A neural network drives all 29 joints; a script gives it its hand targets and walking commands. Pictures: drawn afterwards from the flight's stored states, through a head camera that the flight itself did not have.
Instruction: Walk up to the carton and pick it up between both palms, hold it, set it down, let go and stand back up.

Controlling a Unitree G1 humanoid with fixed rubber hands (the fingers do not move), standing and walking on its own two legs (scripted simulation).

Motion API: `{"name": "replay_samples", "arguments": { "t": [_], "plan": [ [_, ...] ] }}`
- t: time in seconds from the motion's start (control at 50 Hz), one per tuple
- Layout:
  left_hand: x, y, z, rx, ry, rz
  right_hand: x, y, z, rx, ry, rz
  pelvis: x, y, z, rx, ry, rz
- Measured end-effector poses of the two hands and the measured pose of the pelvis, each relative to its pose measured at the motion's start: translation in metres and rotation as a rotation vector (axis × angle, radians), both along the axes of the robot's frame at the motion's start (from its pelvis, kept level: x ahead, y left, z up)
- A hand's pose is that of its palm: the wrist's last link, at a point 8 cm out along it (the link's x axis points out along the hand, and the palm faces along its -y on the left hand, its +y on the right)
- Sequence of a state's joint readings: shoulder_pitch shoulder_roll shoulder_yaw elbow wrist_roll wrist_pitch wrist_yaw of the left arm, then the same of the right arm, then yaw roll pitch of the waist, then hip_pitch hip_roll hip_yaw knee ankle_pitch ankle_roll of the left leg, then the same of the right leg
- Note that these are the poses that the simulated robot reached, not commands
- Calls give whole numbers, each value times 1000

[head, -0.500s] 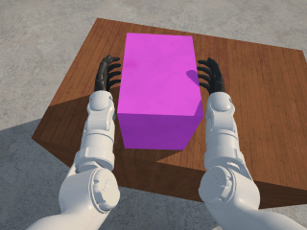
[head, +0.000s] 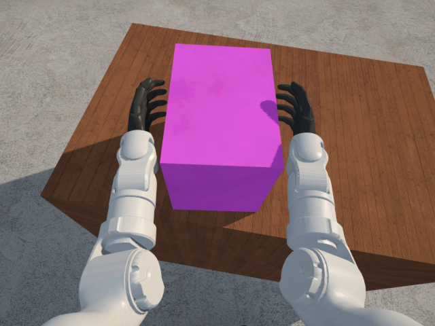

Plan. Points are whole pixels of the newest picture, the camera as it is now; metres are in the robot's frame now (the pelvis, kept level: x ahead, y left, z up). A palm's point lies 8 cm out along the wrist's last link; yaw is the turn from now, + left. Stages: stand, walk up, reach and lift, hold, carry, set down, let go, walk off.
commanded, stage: reach and lift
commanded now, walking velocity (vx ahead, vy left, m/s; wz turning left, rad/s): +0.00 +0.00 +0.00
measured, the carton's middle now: (218, 133) +0.50 +0.00 -0.01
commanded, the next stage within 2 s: none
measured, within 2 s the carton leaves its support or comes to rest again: leaves its support in 0.20 s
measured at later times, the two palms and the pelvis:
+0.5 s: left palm (134, 122) +0.41 +0.13 +0.14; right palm (327, 133) +0.40 -0.15 +0.14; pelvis -0.02 +0.00 +0.01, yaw +0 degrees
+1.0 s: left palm (138, 116) +0.39 +0.12 +0.18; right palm (348, 130) +0.38 -0.16 +0.17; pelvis -0.02 -0.01 +0.01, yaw -1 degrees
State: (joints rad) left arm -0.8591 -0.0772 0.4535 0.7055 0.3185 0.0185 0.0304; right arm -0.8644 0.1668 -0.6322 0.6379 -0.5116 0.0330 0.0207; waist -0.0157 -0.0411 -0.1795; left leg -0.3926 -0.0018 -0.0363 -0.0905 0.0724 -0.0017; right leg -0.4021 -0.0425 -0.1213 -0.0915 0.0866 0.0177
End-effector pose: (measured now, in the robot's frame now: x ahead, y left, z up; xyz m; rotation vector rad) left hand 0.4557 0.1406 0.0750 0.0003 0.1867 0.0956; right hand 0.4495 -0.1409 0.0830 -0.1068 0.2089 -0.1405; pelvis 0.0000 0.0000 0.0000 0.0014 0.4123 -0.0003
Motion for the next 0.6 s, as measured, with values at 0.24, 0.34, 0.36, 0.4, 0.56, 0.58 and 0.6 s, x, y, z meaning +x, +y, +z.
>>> {"name": "replay_samples", "arguments": {
  "t": [0.24,0.34,0.36,0.4,0.56,0.58,0.6],
  "plan": [
    [-22,2,9,0,5,4,-23,2,1,16,0,-3,-10,-1,1,0,-21,7],
    [-32,-1,29,14,-10,-1,-35,0,16,27,-19,-9,-16,0,2,0,-57,8],
    [-34,-2,34,18,-13,-2,-37,-1,21,28,-23,-10,-17,0,2,0,-68,8],
    [-39,-4,44,25,-18,-4,-41,-3,32,28,-28,-11,-19,0,3,1,-94,7],
    [-53,-13,82,38,-20,-26,-59,-13,73,39,-35,-27,-26,-4,6,1,-197,-2],
    [-54,-14,86,38,-20,-29,-61,-14,76,41,-36,-30,-27,-5,6,1,-205,-3],
    [-55,-16,89,38,-21,-31,-63,-16,79,44,-38,-32,-28,-6,6,0,-212,-4]
  ]
}}
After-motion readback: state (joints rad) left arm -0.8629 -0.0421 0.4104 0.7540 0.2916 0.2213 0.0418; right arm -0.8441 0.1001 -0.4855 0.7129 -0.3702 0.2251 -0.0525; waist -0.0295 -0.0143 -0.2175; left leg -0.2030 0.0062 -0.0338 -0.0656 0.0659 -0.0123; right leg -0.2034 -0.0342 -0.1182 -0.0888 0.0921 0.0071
